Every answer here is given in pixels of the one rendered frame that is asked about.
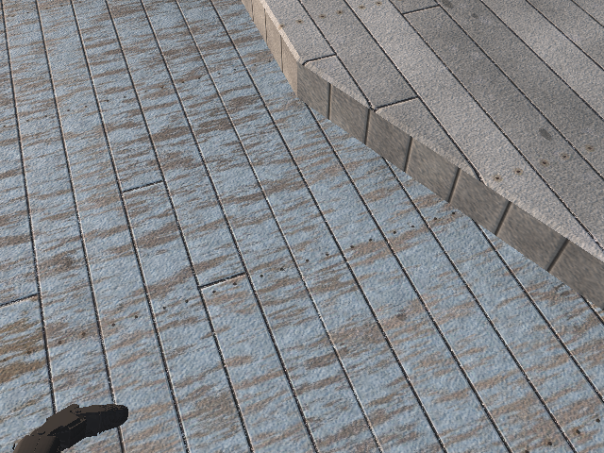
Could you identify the robot left hand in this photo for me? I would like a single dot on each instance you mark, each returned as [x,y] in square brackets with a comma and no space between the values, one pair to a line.
[70,425]

